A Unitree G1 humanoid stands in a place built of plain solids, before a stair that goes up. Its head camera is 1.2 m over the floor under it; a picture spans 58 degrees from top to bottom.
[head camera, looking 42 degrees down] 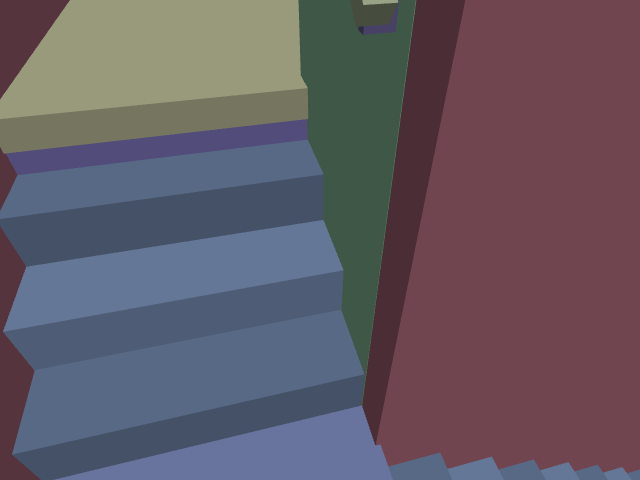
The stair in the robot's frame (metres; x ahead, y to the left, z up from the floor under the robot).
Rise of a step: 0.17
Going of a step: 0.22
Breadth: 0.85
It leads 15 degrees to the left of straight ahead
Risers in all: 4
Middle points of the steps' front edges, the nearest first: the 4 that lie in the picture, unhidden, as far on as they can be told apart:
0.51 0.29 0.17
0.73 0.35 0.34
0.95 0.40 0.51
1.15 0.46 0.68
